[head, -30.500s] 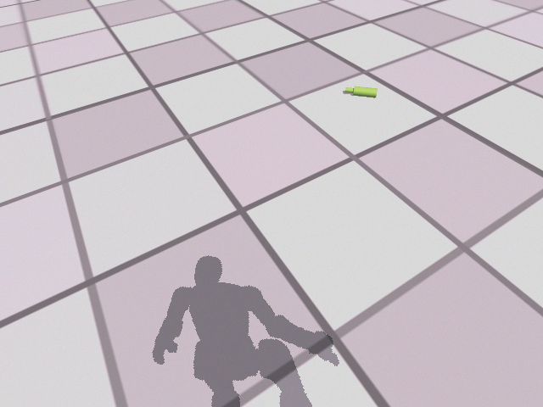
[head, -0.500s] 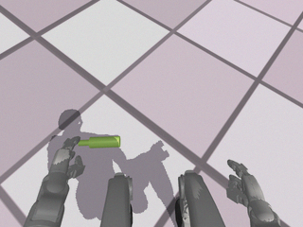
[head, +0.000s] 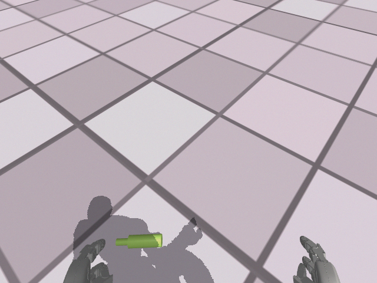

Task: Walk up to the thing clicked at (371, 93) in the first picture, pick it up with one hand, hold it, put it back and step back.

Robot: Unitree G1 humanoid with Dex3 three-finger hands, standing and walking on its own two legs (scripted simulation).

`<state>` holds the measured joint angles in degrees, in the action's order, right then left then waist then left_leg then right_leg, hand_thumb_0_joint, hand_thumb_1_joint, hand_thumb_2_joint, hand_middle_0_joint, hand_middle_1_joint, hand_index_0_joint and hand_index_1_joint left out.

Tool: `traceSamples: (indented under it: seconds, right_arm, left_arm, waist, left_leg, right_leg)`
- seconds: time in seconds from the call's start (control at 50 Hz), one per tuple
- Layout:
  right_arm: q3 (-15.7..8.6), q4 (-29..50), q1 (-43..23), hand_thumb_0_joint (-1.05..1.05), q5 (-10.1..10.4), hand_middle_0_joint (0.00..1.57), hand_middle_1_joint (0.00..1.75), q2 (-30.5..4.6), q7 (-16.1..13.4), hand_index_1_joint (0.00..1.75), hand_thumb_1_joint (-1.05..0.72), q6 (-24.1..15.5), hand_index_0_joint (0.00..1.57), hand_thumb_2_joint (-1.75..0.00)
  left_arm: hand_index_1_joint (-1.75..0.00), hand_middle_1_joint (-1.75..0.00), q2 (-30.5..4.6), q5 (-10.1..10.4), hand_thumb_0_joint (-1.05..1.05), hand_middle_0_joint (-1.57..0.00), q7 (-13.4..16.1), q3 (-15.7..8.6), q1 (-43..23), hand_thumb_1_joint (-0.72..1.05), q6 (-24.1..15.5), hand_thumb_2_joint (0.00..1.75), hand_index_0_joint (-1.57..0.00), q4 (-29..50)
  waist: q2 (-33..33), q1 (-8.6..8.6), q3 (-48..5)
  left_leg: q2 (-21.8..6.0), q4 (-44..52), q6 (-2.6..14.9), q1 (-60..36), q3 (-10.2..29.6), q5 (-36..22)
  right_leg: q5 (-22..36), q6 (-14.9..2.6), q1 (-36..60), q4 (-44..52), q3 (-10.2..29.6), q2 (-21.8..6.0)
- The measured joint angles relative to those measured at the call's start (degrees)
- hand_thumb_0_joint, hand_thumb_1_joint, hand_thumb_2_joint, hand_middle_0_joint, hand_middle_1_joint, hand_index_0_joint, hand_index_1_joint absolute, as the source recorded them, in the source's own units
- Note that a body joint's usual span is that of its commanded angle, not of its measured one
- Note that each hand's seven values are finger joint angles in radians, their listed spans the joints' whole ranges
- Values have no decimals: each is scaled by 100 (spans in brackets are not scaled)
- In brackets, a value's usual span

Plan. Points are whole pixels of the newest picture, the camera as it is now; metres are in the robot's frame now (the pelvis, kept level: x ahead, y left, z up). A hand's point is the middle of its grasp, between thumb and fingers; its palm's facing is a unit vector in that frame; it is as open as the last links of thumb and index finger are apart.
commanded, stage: home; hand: left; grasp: from above
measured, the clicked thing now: (139, 241) +0.45 +0.26 -0.68
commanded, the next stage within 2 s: none
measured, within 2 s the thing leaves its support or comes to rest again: neither
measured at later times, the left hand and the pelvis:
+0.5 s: hand out of the picture +0.16 +0.18 -0.04, palm faces +0.06 -0.98 -0.20, open 7.4 cm; pelvis +0.00 +0.00 +0.01, yaw +1 degrees
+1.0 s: hand out of the picture +0.15 +0.18 -0.04, palm faces +0.05 -0.98 -0.20, open 7.4 cm; pelvis -0.01 +0.00 +0.01, yaw +0 degrees
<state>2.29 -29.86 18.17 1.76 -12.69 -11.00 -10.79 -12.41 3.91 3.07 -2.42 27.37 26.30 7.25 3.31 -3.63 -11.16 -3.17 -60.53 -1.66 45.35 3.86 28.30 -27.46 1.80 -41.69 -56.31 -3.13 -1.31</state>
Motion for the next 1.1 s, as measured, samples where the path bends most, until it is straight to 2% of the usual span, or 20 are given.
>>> traceSamples:
  seconds: [0.12, 0.32, 0.76, 1.1]
  right_arm:
    - [-32, 24, -115, 1, -57, 20, 30, -33, -7, 30, -90, -143, 20, -90]
    - [2, -16, -312, 1, -132, 20, 30, 2, 50, 30, -90, -315, 21, -90]
    - [-37, -215, -133, 1, -146, 20, 30, -1, 26, 30, -90, -318, 21, -90]
    - [-23, -168, -188, 1, -135, 20, 30, 7, 31, 30, -90, -365, 21, -90]
  left_arm:
    - [-30, -29, -1, -40, 1, -20, -132, 45, 240, 90, 43, 90, -20, 142]
    - [-30, -29, 10, -108, 1, -20, -242, 50, 129, 90, -1, 90, -20, 6]
    - [-30, -29, 0, -111, 1, -20, -218, 59, 124, 90, -44, 90, -20, -10]
    - [-30, -29, -28, -120, 1, -20, -234, 71, 119, 90, -10, 90, -20, -19]
  waist:
    - [10, 92, 12]
    - [-57, 186, 171]
    - [-38, 130, 201]
    - [-48, 148, 206]
  left_leg:
    - [33, 211, 12, -355, -5, -48]
    - [57, 229, -3, -429, 16, -81]
    - [30, 240, 3, -497, -27, -94]
    - [34, 231, 13, -476, -33, -122]
  right_leg:
    - [36, 16, 363, 207, -10, -33]
    - [39, 7, 434, 190, -29, -54]
    - [76, 13, 480, 208, 19, -27]
    - [114, 22, 462, 209, 30, -28]
